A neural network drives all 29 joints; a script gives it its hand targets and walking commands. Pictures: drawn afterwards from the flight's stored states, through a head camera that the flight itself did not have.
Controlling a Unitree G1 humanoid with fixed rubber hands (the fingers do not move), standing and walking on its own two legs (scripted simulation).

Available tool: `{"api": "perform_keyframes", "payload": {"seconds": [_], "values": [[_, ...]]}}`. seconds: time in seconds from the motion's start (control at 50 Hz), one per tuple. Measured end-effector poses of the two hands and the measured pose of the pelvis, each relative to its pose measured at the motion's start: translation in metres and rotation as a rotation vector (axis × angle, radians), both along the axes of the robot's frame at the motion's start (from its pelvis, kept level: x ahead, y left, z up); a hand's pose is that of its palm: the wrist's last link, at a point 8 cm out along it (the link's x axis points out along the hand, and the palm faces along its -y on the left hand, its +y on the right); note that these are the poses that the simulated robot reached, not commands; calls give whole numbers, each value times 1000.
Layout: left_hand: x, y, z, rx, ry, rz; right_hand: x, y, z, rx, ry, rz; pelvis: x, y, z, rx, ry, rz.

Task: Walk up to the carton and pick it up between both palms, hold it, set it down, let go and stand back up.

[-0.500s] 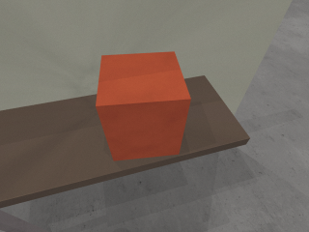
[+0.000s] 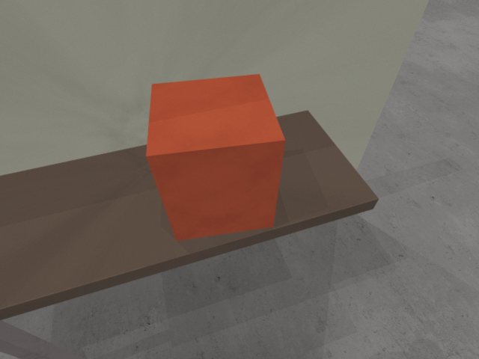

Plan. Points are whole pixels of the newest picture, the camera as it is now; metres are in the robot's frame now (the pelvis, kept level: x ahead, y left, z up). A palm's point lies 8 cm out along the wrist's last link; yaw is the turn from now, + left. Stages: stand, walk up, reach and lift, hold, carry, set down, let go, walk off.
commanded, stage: stand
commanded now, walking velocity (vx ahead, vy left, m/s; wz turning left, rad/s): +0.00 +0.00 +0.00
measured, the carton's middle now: (216, 160) +0.47 +0.05 +0.05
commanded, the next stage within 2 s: none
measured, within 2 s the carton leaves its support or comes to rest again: neither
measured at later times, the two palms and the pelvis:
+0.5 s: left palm out of the picture +0.02 +0.23 -0.14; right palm out of the picture -0.01 -0.21 -0.14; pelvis +0.01 +0.01 +0.00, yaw -1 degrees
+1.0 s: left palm out of the picture +0.01 +0.23 -0.15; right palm out of the picture -0.03 -0.19 -0.14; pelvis +0.01 +0.02 +0.00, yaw -1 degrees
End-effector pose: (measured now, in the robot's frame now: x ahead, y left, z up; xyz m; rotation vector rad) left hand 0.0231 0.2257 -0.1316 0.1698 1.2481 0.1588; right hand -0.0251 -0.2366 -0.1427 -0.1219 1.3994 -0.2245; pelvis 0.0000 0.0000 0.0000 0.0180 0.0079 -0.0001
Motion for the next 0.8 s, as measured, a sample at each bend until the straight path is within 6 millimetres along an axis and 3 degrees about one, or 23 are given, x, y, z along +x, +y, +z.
{"api": "perform_keyframes", "payload": {"seconds": [0.14,0.26,0.52,0.8], "values": [[-14,-6,-4,-23,55,17,-1,1,2,-2,13,-5,2,2,2,-13,9,-10],[-8,-2,-7,-39,61,16,2,12,7,-6,8,0,5,7,4,-12,9,-12],[-3,0,-8,-29,85,4,14,31,-2,37,-3,-26,11,12,3,-11,-10,-16],[-3,3,-8,-25,113,-8,-3,41,-5,47,57,-43,11,17,3,-8,-19,-26]]}}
